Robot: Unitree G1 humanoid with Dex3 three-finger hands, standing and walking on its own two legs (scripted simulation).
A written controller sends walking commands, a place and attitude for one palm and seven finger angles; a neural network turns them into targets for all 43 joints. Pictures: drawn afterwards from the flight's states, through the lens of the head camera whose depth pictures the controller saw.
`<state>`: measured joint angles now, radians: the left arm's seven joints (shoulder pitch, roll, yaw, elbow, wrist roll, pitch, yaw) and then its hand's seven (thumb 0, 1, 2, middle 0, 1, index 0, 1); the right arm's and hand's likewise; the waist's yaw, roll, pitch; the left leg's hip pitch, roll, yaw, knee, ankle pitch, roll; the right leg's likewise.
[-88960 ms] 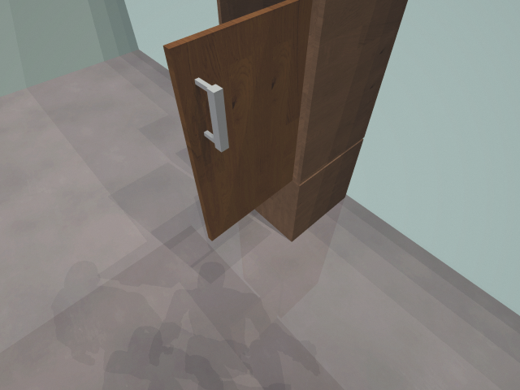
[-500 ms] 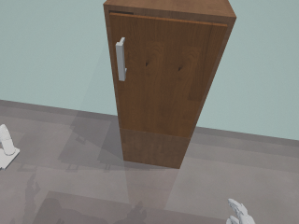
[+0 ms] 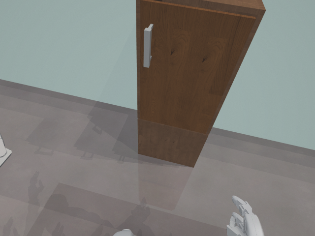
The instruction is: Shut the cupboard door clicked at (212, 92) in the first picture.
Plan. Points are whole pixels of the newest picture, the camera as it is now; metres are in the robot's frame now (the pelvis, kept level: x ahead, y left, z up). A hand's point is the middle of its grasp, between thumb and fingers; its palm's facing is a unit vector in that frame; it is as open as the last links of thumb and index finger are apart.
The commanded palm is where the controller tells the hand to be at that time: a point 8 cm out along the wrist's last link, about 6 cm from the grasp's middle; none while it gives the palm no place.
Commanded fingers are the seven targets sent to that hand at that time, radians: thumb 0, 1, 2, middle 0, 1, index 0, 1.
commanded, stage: stop stepping back and stand still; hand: left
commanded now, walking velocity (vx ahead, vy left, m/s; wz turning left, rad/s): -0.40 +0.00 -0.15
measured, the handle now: (148, 46) +0.71 +0.10 +0.12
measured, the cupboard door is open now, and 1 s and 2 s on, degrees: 0 0 0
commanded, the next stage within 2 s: let the arm hang, fingers relaxed in 0.98 s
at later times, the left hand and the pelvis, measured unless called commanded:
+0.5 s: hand (17, 190) +0.15 +0.24 +0.18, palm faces +0.34 -0.82 -0.45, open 7.4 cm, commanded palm +0.09 +0.28 +0.19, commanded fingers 0.00 0.90 0.90 -0.20 -0.30 -0.20 -0.30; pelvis -0.08 -0.01 +0.01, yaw -5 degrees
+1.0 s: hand out of the picture +0.12 +0.24 +0.18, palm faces +0.39 -0.82 -0.43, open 7.4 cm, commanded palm +0.06 +0.28 +0.19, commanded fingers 0.00 0.90 0.90 -0.20 -0.30 -0.20 -0.30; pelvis -0.10 -0.01 +0.02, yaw -4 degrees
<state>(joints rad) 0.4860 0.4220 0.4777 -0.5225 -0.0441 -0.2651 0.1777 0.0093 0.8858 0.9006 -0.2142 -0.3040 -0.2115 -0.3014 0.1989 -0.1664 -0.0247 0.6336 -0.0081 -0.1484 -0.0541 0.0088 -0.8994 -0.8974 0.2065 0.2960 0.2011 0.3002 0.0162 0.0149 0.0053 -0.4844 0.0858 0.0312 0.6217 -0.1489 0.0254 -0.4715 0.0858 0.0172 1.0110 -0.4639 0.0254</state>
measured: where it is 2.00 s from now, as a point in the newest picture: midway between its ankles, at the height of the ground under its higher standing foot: outside the picture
